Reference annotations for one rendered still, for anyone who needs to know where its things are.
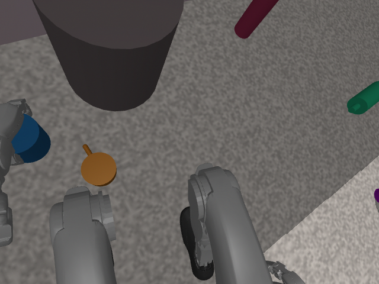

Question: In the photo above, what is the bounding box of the right robot hand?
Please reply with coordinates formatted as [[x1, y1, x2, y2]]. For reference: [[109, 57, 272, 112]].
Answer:
[[266, 260, 305, 284]]

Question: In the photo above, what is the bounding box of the left robot hand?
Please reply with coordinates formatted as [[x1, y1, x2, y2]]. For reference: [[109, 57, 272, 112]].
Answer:
[[0, 98, 33, 166]]

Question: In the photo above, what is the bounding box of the left robot arm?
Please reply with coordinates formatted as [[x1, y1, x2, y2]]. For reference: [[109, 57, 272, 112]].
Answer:
[[0, 136, 13, 247]]

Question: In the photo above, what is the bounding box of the right robot foot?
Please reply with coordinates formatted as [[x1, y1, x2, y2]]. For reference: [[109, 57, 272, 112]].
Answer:
[[180, 206, 214, 280]]

